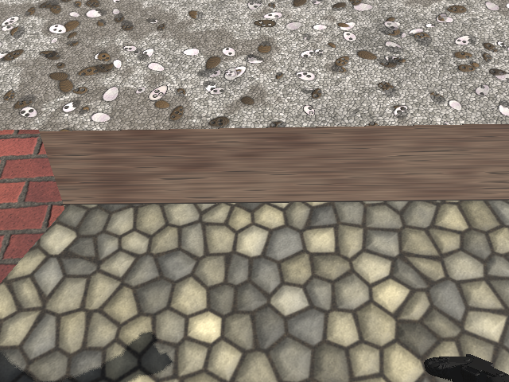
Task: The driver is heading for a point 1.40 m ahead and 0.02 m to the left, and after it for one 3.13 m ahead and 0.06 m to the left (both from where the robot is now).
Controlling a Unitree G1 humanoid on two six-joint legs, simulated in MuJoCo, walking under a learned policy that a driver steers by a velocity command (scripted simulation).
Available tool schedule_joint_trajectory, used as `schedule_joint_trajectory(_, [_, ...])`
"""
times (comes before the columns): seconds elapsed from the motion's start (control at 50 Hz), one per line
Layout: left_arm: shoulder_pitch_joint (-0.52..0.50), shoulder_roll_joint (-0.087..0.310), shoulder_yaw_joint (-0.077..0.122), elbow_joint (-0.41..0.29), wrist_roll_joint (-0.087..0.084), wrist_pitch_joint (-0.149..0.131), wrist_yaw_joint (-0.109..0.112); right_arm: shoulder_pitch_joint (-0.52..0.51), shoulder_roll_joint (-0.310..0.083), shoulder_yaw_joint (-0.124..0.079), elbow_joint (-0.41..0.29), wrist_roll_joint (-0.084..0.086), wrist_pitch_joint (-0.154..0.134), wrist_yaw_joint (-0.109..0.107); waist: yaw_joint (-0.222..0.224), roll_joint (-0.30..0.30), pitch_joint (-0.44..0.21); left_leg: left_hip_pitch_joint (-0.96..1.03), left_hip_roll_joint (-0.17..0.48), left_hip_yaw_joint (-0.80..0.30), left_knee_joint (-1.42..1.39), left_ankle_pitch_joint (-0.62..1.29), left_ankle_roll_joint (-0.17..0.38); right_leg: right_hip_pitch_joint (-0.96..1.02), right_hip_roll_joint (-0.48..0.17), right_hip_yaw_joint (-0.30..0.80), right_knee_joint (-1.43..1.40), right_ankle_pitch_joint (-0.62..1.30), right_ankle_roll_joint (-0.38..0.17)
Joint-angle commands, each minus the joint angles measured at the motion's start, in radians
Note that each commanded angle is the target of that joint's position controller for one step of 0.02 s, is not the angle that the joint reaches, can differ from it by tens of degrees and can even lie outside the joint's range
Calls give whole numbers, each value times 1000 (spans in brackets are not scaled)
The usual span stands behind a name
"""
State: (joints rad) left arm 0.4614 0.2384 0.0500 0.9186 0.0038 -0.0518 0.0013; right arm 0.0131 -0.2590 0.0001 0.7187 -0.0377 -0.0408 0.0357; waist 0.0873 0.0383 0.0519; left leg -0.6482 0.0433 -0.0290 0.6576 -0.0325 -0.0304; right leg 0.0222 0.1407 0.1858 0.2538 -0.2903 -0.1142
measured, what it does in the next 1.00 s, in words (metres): walks ahead: left foot, then right foot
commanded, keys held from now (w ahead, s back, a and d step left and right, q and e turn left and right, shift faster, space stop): w+e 0.26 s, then w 0.12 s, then w+q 0.62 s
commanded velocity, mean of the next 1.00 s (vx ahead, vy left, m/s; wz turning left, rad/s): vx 0.50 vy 0.00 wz -0.03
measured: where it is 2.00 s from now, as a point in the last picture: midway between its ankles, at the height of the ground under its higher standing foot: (278, 174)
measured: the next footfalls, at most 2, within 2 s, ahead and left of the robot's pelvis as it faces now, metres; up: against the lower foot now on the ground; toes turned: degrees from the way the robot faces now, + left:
left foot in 0.10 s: +0.25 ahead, +0.11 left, +0.00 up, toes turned -6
right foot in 0.60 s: +0.44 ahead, -0.15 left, +0.00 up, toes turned -13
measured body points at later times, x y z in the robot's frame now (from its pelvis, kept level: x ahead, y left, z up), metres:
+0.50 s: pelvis +0.27 +0.00 +0.00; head +0.30 +0.00 +0.45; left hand +0.52 +0.18 -0.10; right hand +0.17 -0.24 -0.13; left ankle +0.21 +0.11 -0.74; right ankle +0.38 -0.16 -0.70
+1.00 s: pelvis +0.51 -0.07 +0.00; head +0.54 -0.07 +0.45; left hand +0.49 +0.20 -0.14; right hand +0.68 -0.31 -0.12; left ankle +0.66 +0.06 -0.69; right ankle +0.41 -0.14 -0.74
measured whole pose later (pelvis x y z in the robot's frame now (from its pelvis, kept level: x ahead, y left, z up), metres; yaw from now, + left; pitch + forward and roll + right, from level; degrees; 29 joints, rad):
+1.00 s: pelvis +0.51 -0.07 +0.00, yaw +1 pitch +1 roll -2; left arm 0.40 0.23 0.04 0.94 0.02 -0.09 0.01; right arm 0.11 -0.25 -0.05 0.80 -0.04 0.00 0.07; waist 0.04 0.03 0.04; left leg -0.64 0.08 0.06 0.76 -0.04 0.06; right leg 0.06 0.02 -0.26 0.23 -0.30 -0.03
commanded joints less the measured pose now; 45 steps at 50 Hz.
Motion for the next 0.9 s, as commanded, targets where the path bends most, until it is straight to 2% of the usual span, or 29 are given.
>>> schedule_joint_trajectory(0.02, [30,182,43,-43,7,-6,18,-94,-92,-17,-99,10,-23,-8,-27,-115,-12,116,-55,18,-97,2,26,-25,-255,177,52,663,-56])
schedule_joint_trajectory(0.04, [-7,193,45,-54,9,-6,20,-32,-110,-23,-81,11,-27,-14,-62,-120,-30,221,-70,14,-133,-34,42,-45,-251,177,98,726,-37])
schedule_joint_trajectory(0.06, [-32,203,48,-62,11,-9,17,69,-139,-35,-46,12,-32,-24,-103,-116,-79,357,-93,17,-150,-73,61,-58,-232,172,197,822,-17])
schedule_joint_trajectory(0.08, [-53,209,49,-66,3,-15,6,205,-166,-47,-11,10,-43,-38,-174,-80,-154,547,-69,7,-208,-45,87,-107,-185,137,371,806,3])
schedule_joint_trajectory(0.1, [-45,159,36,-93,-8,-24,-4,350,-228,-64,-3,-12,-52,-59,-219,-2,-283,777,123,-176,-224,-227,131,-233,-135,96,611,542,15])
schedule_joint_trajectory(0.12, [88,42,14,-109,-36,-19,2,363,-299,-82,-11,-34,-43,-64,-147,214,-394,1018,416,-596,-267,-237,240,-528,10,-35,901,-250,41])
schedule_joint_trajectory(0.14, [88,149,26,-98,0,-4,11,324,-251,-85,-10,-7,-26,-58,-133,146,-370,926,416,-756,-326,-374,279,-629,-55,-66,1011,-242,31])
schedule_joint_trajectory(0.16, [1,168,34,-93,15,5,5,252,-153,-64,-22,2,-25,-54,-121,30,-203,768,356,-589,-363,-401,252,-641,-105,-72,1014,-133,34])
schedule_joint_trajectory(0.18, [-57,152,32,-102,18,8,-6,210,-102,-51,-18,2,-29,-48,-113,-11,-114,652,298,-438,-394,-308,226,-624,-134,-84,975,-68,41])
schedule_joint_trajectory(0.22, [-80,130,32,-108,31,29,-27,222,-88,-45,8,3,-40,-49,-87,53,-50,537,225,-250,-437,-139,185,-581,-171,-100,924,-39,54])
schedule_joint_trajectory(0.28, [-119,99,25,-130,34,50,-44,271,-91,-50,42,19,-70,-38,-75,56,-49,517,214,-139,-469,29,193,-593,-181,-111,895,-3,61])
schedule_joint_trajectory(0.32, [-180,86,19,-153,38,51,-53,295,-98,-54,61,19,-79,-33,-78,52,-34,526,214,-90,-499,60,208,-649,-184,-104,854,54,69])
schedule_joint_trajectory(0.38, [-280,74,6,-184,36,44,-58,329,-94,-53,94,16,-77,-25,-89,44,-4,533,183,-4,-523,99,205,-683,-177,-115,697,156,82])
schedule_joint_trajectory(0.42, [-364,57,-9,-210,39,36,-63,351,-95,-51,118,24,-74,-21,-100,45,7,513,150,39,-522,134,197,-624,-174,-168,539,220,86])
schedule_joint_trajectory(0.46, [-442,50,-22,-229,41,28,-65,392,-114,-54,145,31,-67,-20,-120,49,11,521,146,32,-513,173,199,-562,-178,-240,426,234,85])
schedule_joint_trajectory(0.5, [-482,61,-25,-242,35,20,-58,437,-138,-60,170,26,-58,-21,-132,48,13,570,173,-2,-477,235,203,-532,-170,-249,367,204,77])
schedule_joint_trajectory(0.54, [-469,80,-23,-242,33,9,-46,446,-160,-66,187,21,-47,-26,-116,56,7,619,194,-32,-415,317,198,-486,-154,-247,317,136,60])
schedule_joint_trajectory(0.56, [-414,93,-17,-225,35,1,-38,444,-166,-68,194,21,-43,-28,-87,57,-16,629,189,-34,-346,399,188,-405,-133,-247,274,107,48])
schedule_joint_trajectory(0.58, [-289,113,-6,-183,44,-12,-27,439,-159,-65,200,29,-38,-28,-27,25,-79,600,150,-2,-194,446,170,-232,-118,-249,193,142,28])
schedule_joint_trajectory(0.6, [-127,170,14,-137,63,-25,-12,434,-126,-55,185,37,-40,-27,34,-27,-193,462,97,28,16,284,149,21,-217,-151,184,116,-4])
schedule_joint_trajectory(0.62, [-15,272,38,-134,82,-27,5,462,-17,-29,128,57,-43,-23,49,-222,-337,158,-22,99,342,-226,106,306,-536,225,137,22,-68])
schedule_joint_trajectory(0.64, [-21,285,47,-128,45,-11,6,495,-83,-54,143,46,-29,-34,31,-244,-361,45,-80,19,503,-494,114,253,-606,429,43,14,-121])
schedule_joint_trajectory(0.66, [-108,205,28,-138,31,-5,3,451,-112,-68,150,35,-18,-37,-9,-149,-213,5,-18,-33,541,-433,124,137,-554,289,27,-43,-100])
schedule_joint_trajectory(0.68, [-180,135,10,-144,23,-12,0,415,-83,-64,151,35,-16,-30,-36,-132,-99,7,15,-26,513,-361,120,10,-501,165,-20,-12,-77])
schedule_joint_trajectory(0.7, [-219,94,1,-146,23,-20,-1,403,-65,-65,158,32,-9,-26,-61,-133,-51,39,35,-18,479,-315,113,-70,-454,71,-58,37,-45])
schedule_joint_trajectory(0.72, [-227,76,-4,-137,20,-28,3,401,-62,-69,160,17,3,-19,-83,-150,-23,65,47,-15,462,-290,103,-124,-424,1,-78,106,-28])
schedule_joint_trajectory(0.74, [-225,71,-4,-130,21,-37,5,407,-47,-69,164,10,15,-11,-97,-144,-22,82,47,-9,470,-264,94,-146,-410,-52,-89,166,-23])
schedule_joint_trajectory(0.8, [-181,86,6,-101,12,-61,7,334,-25,-73,131,9,31,5,-110,-117,-13,16,55,0,465,-176,80,-130,-406,-154,-112,306,-33])
schedule_joint_trajectory(0.9, [-126,78,7,-62,17,-61,10,153,-5,-60,62,7,33,26,-88,-114,33,-44,56,40,257,-5,66,-110,-376,-302,-117,385,-31])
